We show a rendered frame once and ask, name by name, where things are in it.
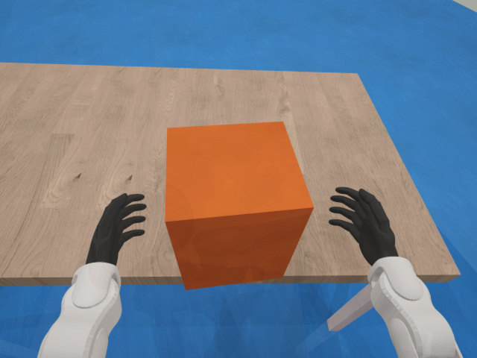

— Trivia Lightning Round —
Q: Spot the robot right forearm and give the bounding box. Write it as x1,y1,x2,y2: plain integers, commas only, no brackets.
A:
367,257,463,358

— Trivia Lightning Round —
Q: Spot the robot left forearm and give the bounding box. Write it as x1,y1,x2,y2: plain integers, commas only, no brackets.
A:
37,263,122,358

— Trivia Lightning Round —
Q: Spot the carton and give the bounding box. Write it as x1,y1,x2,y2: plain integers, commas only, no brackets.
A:
165,122,314,290

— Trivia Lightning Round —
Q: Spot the robot right hand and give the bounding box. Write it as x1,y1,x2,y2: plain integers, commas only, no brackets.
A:
329,187,398,266

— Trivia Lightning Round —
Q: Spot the robot left hand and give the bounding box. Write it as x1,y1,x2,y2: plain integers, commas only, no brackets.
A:
86,193,147,266

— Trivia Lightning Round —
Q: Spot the table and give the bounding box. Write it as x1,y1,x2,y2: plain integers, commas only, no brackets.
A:
0,63,461,331

